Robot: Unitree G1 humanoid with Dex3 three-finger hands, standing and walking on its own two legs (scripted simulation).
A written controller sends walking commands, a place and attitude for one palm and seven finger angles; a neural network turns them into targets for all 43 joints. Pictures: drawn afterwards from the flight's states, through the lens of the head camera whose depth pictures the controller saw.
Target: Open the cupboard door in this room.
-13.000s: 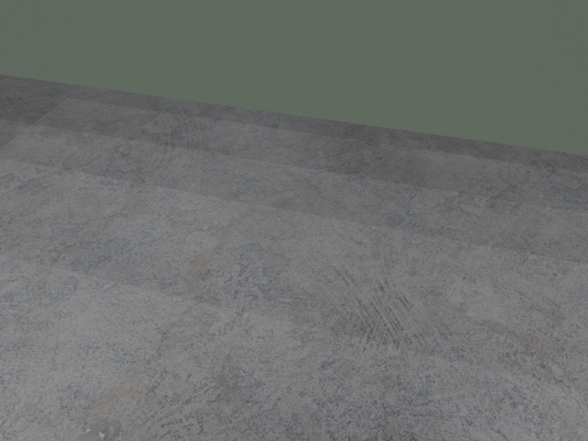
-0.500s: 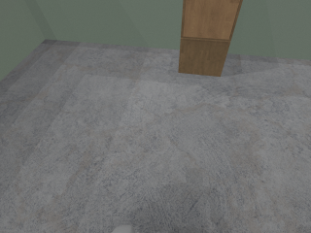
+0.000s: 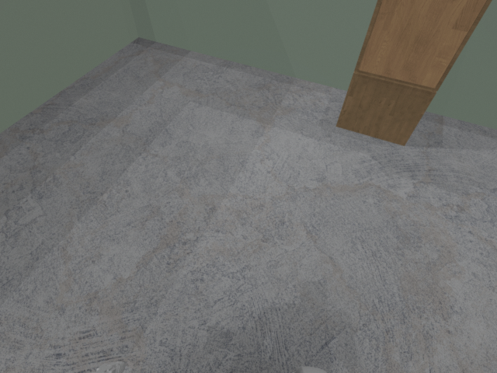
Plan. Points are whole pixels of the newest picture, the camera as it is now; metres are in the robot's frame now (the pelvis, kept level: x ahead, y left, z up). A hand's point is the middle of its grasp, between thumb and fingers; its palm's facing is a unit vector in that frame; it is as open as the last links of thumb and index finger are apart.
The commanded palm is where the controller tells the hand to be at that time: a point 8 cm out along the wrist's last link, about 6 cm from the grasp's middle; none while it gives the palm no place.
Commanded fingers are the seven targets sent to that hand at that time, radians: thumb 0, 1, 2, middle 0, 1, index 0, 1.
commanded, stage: turn or walk to find it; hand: left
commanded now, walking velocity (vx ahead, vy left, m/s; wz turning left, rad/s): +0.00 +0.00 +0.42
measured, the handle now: out of the picture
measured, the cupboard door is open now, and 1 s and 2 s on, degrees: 0 0 0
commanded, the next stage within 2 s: none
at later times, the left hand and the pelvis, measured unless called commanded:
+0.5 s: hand out of the picture -0.02 +0.15 -0.15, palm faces +0.27 -0.93 -0.27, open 7.4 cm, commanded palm none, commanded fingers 0.00 0.90 0.90 -0.20 -0.30 -0.20 -0.30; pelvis -0.01 -0.05 +0.00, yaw +15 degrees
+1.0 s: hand out of the picture -0.06 +0.21 -0.16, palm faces +0.45 -0.86 -0.25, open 7.4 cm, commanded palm none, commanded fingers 0.00 0.90 0.90 -0.20 -0.30 -0.20 -0.30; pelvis -0.04 -0.02 +0.00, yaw +25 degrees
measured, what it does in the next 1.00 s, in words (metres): steps on the spot, turning left: right foot, then left foot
